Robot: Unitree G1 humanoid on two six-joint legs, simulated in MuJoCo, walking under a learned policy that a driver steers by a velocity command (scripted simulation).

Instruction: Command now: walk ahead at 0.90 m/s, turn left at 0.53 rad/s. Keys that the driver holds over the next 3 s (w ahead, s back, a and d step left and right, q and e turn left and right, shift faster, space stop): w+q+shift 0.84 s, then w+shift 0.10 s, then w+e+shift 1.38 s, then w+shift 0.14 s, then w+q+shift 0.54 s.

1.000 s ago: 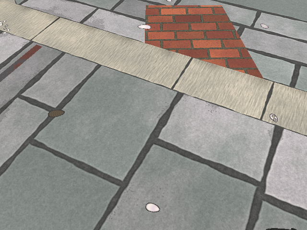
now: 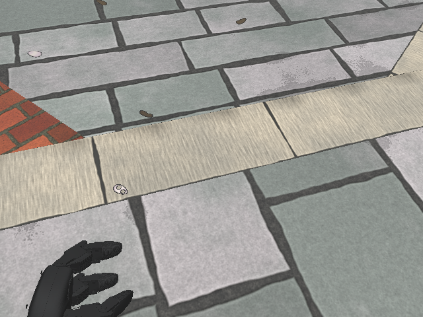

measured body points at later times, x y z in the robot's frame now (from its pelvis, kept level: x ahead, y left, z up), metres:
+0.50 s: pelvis +0.39 +0.06 -0.04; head +0.41 +0.09 +0.41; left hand +0.30 +0.34 -0.17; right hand +0.69 -0.10 -0.10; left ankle +0.49 +0.15 -0.73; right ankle +0.17 -0.18 -0.64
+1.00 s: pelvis +0.79 +0.25 -0.01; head +0.80 +0.28 +0.44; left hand +0.71 +0.57 -0.09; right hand +1.05 +0.12 -0.12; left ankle +0.58 +0.18 -0.62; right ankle +0.95 +0.24 -0.73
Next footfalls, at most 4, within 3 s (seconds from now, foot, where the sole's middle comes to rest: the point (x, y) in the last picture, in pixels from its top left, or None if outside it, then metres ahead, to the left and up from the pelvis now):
0.02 right None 0.17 -0.17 -0.76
0.46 left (123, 302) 0.53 0.17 -0.76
0.92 right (88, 186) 0.97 0.28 -0.76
1.34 left None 0.98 0.70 -0.76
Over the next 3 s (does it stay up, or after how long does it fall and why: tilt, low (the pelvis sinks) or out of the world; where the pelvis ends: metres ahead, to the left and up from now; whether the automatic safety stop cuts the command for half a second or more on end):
stays up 2.25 0.61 -0.16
